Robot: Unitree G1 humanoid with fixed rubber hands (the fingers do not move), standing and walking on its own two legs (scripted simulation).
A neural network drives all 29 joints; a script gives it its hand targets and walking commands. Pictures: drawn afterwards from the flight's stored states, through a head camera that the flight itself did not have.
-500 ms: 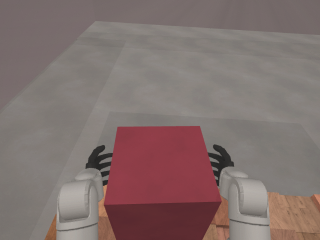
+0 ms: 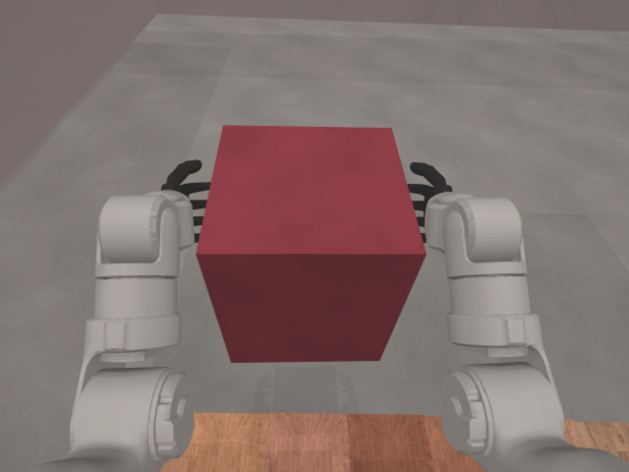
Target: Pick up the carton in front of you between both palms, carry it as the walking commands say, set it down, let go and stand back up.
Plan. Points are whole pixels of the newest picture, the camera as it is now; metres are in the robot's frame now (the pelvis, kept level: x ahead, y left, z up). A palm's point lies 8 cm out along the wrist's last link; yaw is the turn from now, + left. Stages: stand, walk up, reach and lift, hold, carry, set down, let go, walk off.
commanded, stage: carry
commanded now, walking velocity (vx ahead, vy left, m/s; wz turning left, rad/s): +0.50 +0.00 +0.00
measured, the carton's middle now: (307, 251) +0.39 -0.01 +0.10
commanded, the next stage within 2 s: none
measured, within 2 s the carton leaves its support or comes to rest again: neither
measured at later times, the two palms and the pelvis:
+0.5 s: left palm (229, 102) +0.68 +0.10 +0.16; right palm (397, 97) +0.70 -0.20 +0.16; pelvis +0.30 -0.07 +0.02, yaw +1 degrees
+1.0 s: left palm (248, 74) +1.02 +0.09 +0.07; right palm (367, 77) +1.00 -0.21 +0.07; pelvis +0.64 -0.04 -0.03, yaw +0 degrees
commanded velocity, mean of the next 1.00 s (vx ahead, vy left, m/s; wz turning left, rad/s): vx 0.50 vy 0.00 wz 0.00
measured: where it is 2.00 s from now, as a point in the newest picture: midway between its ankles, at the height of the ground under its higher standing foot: (302, 235)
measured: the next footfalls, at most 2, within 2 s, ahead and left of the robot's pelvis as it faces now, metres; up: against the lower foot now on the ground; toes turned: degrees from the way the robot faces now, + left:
right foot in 0.26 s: +0.31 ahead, -0.13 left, +0.00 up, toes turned -6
left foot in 0.72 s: +0.65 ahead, +0.00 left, -0.05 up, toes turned +4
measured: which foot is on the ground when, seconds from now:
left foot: down 0.00-0.28, up 0.30-0.70, down 0.72-1.00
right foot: up 0.00-0.24, down 0.26-0.76, up 0.78-1.00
